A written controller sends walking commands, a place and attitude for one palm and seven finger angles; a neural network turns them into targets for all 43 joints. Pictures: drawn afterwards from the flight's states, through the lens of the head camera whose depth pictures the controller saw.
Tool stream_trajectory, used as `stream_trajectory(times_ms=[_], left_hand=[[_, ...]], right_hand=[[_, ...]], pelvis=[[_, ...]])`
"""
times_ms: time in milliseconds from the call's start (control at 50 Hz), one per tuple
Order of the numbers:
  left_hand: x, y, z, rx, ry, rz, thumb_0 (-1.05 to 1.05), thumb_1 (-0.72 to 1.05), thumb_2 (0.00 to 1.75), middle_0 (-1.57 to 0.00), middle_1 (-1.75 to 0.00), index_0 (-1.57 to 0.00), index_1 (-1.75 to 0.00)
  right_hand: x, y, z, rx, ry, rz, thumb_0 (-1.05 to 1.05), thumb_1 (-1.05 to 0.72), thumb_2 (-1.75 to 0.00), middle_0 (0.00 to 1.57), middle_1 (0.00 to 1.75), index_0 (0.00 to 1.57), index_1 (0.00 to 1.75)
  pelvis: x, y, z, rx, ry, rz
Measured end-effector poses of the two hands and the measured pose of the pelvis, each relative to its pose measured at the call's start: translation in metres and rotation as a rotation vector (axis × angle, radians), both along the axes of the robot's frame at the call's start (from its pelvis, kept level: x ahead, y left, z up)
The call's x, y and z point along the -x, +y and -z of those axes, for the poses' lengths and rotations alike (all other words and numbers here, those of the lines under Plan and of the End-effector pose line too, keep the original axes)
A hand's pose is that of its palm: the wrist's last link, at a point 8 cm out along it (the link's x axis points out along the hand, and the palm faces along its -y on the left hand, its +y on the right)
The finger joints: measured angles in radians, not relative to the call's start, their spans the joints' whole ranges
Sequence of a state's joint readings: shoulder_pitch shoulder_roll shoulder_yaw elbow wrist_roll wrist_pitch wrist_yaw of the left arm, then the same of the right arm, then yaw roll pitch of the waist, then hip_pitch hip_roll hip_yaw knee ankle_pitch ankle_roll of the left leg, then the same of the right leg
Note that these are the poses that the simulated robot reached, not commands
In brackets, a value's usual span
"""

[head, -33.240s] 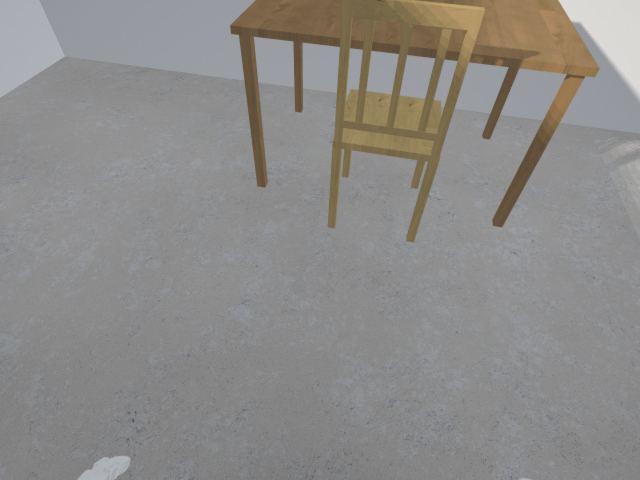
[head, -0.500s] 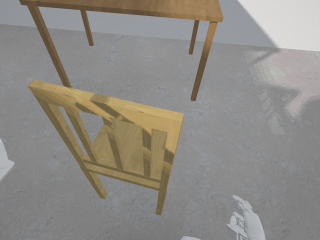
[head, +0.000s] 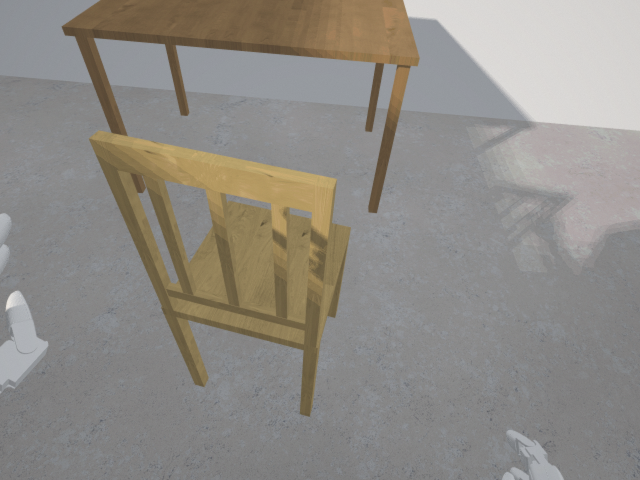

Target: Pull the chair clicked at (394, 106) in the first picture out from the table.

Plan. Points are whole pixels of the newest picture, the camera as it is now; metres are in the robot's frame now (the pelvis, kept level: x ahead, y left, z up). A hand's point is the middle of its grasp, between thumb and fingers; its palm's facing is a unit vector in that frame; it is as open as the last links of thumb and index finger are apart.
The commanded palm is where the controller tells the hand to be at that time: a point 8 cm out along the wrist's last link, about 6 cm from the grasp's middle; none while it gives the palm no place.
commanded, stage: stop stepping back and stand still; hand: left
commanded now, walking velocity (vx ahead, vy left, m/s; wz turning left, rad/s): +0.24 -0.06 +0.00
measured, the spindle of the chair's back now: (226, 253) +0.51 +0.19 -0.07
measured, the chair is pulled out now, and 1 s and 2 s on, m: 0.73 0.73 0.73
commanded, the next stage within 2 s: let the arm hang, fingers relaxed in 0.80 s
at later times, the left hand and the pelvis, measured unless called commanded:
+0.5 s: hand (27, 363) +0.18 +0.26 +0.16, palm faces +0.38 -0.81 -0.45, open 7.4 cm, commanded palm +0.12 +0.31 +0.18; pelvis -0.03 +0.01 +0.00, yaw -1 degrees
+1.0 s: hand (75, 405) +0.19 +0.27 +0.04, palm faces +0.24 -0.86 -0.45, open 7.4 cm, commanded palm none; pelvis -0.03 +0.02 +0.00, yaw +1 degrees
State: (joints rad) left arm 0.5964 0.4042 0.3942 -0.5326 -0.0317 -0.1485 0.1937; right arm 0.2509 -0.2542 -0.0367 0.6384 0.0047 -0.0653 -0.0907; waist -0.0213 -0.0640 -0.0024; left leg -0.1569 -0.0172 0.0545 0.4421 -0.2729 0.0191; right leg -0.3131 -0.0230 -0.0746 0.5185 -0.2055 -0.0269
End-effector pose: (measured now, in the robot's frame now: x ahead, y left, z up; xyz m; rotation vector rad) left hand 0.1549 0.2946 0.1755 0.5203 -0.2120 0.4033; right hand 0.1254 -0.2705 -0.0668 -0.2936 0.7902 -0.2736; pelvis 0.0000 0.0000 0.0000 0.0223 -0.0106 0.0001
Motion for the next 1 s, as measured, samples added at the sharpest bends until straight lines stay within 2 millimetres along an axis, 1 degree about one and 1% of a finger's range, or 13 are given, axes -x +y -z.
stream_trajectory(times_ms=[80, 160, 260, 340, 400, 480, 580, 660, 800, 900, 920, 960, 1000], left_hand=[[0.022, 0.005, -0.009, -0.025, -0.051, -0.008, 0.01, 0.89, 0.90, -0.21, -0.30, -0.21, -0.31], [0.032, 0.011, -0.020, -0.069, -0.105, -0.049, 0.01, 0.89, 0.90, -0.21, -0.30, -0.21, -0.31], [0.031, 0.009, -0.007, -0.018, -0.057, -0.081, 0.01, 0.89, 0.90, -0.20, -0.30, -0.20, -0.31], [0.028, -0.001, 0.013, 0.064, 0.018, -0.045, 0.01, 0.89, 0.90, -0.20, -0.30, -0.20, -0.31], [0.023, -0.004, 0.018, 0.071, 0.037, 0.003, 0.01, 0.89, 0.90, -0.21, -0.30, -0.20, -0.31], [0.016, 0.001, 0.003, -0.007, -0.020, 0.067, 0.01, 0.89, 0.90, -0.21, -0.30, -0.21, -0.31], [0.007, 0.011, -0.020, -0.122, -0.045, 0.068, 0.01, 0.89, 0.90, -0.21, -0.30, -0.21, -0.31], [0.003, 0.014, -0.022, -0.115, -0.026, 0.050, 0.01, 0.89, 0.90, -0.21, -0.30, -0.21, -0.31], [0.008, 0.013, 0.013, 0.006, 0.095, 0.024, 0.01, 0.89, 0.90, -0.21, -0.30, -0.21, -0.31], [0.012, 0.009, 0.004, 0.007, 0.047, 0.036, 0.01, 0.89, 0.90, -0.21, -0.30, -0.21, -0.31], [0.010, 0.010, 0.008, -0.009, 0.051, 0.047, 0.01, 0.89, 0.90, -0.21, -0.30, -0.21, -0.31], [0.002, 0.014, 0.045, 0.038, 0.186, 0.039, 0.01, 0.89, 0.90, -0.20, -0.30, -0.20, -0.31], [0.000, 0.014, 0.105, 0.159, 0.415, -0.006, 0.00, 0.90, 0.90, -0.20, -0.30, -0.20, -0.30]], right_hand=[[0.009, 0.015, -0.004, -0.034, -0.062, -0.029, 0.02, -0.90, -0.90, 0.20, 0.30, 0.20, 0.30], [0.012, 0.034, 0.008, -0.109, -0.089, -0.065, 0.01, -0.90, -0.90, 0.20, 0.30, 0.20, 0.30], [0.019, 0.050, 0.027, -0.184, -0.035, -0.094, 0.01, -0.90, -0.90, 0.20, 0.30, 0.21, 0.30], [0.031, 0.049, 0.025, -0.181, 0.035, -0.087, 0.01, -0.90, -0.90, 0.20, 0.30, 0.21, 0.30], [0.036, 0.043, 0.017, -0.131, 0.051, -0.075, 0.02, -0.90, -0.90, 0.21, 0.30, 0.21, 0.30], [0.033, 0.036, 0.012, -0.070, 0.027, -0.041, 0.02, -0.90, -0.90, 0.20, 0.30, 0.21, 0.30], [0.020, 0.038, 0.009, -0.086, -0.027, -0.031, 0.02, -0.90, -0.90, 0.20, 0.30, 0.21, 0.30], [0.010, 0.044, 0.014, -0.132, -0.033, -0.038, 0.01, -0.90, -0.90, 0.20, 0.30, 0.21, 0.30], [0.004, 0.048, 0.011, -0.135, -0.029, -0.040, 0.01, -0.90, -0.90, 0.20, 0.30, 0.21, 0.30], [0.001, 0.050, 0.005, -0.107, -0.029, -0.069, 0.01, -0.90, -0.90, 0.20, 0.30, 0.21, 0.30], [-0.001, 0.050, 0.006, -0.114, -0.035, -0.088, 0.01, -0.90, -0.90, 0.20, 0.30, 0.21, 0.30], [-0.001, 0.049, 0.017, -0.132, -0.011, -0.122, 0.01, -0.90, -0.90, 0.20, 0.30, 0.21, 0.30], [0.003, 0.048, 0.031, -0.153, 0.027, -0.123, 0.01, -0.90, -0.90, 0.20, 0.30, 0.21, 0.30]], pelvis=[[0.011, 0.003, -0.001, 0.010, -0.015, -0.002], [0.019, 0.000, 0.004, 0.018, -0.009, -0.014], [0.031, -0.005, 0.005, 0.050, -0.007, -0.015], [0.033, -0.004, -0.001, 0.025, 0.001, 0.002], [0.031, -0.001, -0.003, 0.020, 0.003, 0.000], [0.029, 0.007, 0.003, 0.020, -0.010, 0.006], [0.021, 0.010, 0.003, 0.020, 0.001, 0.011], [0.018, 0.011, 0.000, 0.048, 0.004, 0.003], [0.017, 0.012, -0.002, 0.037, 0.007, 0.015], [0.020, 0.011, -0.003, 0.036, 0.002, 0.004], [0.021, 0.011, -0.003, 0.039, 0.009, -0.003], [0.025, 0.014, 0.000, 0.037, 0.021, -0.013], [0.029, 0.018, 0.003, 0.034, 0.029, -0.013]])
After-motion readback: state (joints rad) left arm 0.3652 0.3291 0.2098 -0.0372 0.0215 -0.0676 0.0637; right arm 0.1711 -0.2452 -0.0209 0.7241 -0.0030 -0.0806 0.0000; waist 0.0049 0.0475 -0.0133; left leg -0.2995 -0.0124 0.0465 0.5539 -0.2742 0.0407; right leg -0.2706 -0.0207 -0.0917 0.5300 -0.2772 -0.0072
